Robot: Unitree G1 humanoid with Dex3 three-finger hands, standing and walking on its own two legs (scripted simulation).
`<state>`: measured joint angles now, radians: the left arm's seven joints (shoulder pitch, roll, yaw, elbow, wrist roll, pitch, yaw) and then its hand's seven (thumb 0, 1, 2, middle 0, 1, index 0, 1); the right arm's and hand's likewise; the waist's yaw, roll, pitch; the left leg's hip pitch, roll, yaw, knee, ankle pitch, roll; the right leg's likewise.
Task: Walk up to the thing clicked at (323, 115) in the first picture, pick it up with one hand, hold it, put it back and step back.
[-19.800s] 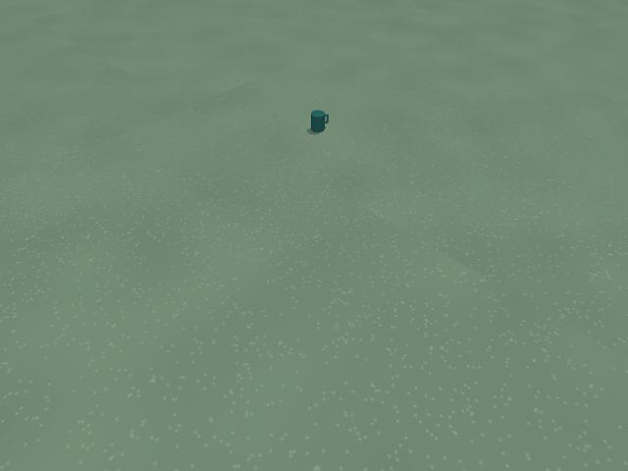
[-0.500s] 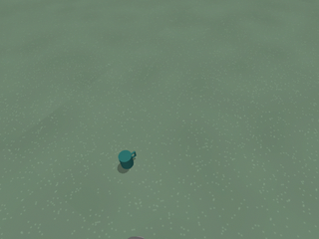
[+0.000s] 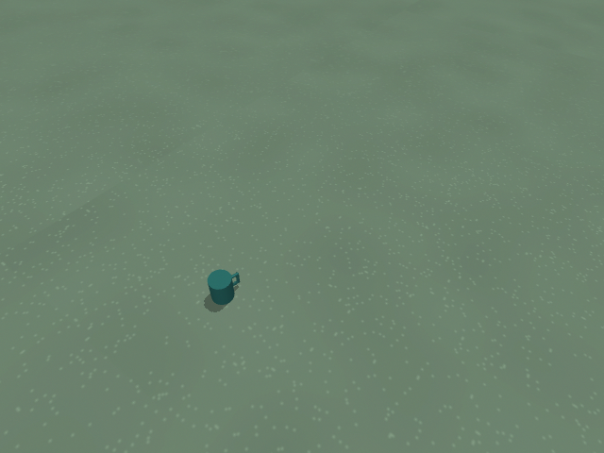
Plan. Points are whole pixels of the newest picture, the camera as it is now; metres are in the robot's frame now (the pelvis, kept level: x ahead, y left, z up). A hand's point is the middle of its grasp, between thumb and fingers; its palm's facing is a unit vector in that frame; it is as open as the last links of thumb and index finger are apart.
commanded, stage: walk up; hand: left
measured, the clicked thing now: (225, 285) +0.84 +0.28 -0.71
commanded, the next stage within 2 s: stand in 1.18 s
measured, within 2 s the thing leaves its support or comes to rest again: neither
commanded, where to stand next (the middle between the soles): +0.45 +0.05 m, yaw +2 degrees
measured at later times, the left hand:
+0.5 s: hand out of the picture +0.08 +0.30 -0.14, palm faces +0.03 -0.93 -0.37, open 7.4 cm
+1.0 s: hand out of the picture +0.17 +0.27 -0.13, palm faces +0.06 -0.94 -0.32, open 7.4 cm
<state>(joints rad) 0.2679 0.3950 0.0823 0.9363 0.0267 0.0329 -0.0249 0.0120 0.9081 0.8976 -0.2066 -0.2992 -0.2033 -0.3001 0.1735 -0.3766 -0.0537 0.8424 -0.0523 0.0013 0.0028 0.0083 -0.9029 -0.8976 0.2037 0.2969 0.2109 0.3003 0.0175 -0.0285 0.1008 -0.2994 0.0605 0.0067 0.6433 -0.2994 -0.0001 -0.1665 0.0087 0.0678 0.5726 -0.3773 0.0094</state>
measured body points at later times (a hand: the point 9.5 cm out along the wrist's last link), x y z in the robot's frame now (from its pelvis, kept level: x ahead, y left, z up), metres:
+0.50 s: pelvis +0.02 +0.03 +0.01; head +0.04 +0.04 +0.46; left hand +0.08 +0.35 -0.12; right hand +0.10 -0.28 -0.10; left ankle +0.05 +0.14 -0.72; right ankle +0.01 -0.11 -0.68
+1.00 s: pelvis +0.06 +0.01 +0.01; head +0.07 +0.02 +0.46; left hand +0.17 +0.31 -0.11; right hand +0.16 -0.28 -0.11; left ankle +0.05 +0.13 -0.72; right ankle +0.07 -0.11 -0.72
